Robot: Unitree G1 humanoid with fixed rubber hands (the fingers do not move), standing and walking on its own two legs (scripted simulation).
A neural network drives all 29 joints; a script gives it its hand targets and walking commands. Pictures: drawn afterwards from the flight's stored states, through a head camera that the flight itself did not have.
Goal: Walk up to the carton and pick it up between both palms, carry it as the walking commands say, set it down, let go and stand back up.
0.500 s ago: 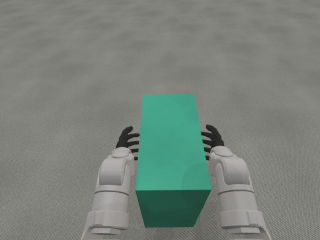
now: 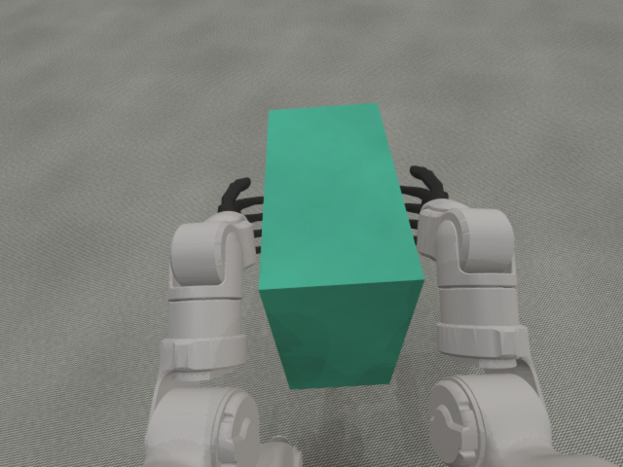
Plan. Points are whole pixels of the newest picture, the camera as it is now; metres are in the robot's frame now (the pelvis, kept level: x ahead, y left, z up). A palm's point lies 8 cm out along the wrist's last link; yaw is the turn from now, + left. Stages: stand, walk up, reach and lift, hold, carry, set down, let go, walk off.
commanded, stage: carry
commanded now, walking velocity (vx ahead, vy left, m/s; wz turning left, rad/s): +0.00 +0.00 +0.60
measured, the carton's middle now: (331, 253) +0.40 -0.01 +0.02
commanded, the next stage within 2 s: none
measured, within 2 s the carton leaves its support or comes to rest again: neither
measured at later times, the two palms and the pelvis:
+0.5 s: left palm (84, 309) +0.30 +0.27 +0.08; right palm (277, 235) +0.39 +0.05 +0.08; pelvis +0.00 +0.02 -0.01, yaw +18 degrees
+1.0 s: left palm (84, 323) +0.26 +0.24 +0.12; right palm (294, 227) +0.36 +0.03 +0.13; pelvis -0.01 +0.00 +0.00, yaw +21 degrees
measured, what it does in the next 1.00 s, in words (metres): steps on the spot, turning left: left foot, then right foot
